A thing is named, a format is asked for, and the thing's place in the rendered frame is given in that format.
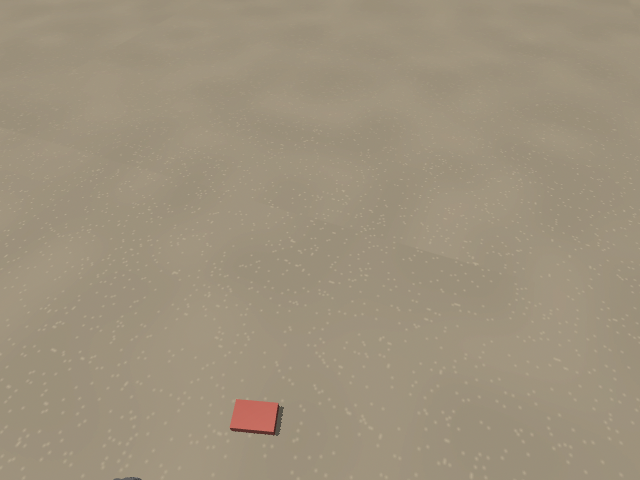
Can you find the small box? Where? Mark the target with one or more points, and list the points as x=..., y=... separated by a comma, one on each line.
x=254, y=417

